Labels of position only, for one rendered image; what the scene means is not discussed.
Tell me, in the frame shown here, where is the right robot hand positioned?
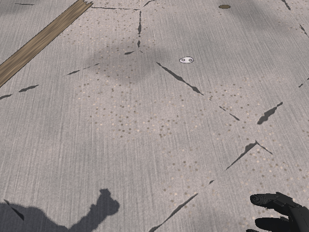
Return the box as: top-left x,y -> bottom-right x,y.
246,191 -> 309,232

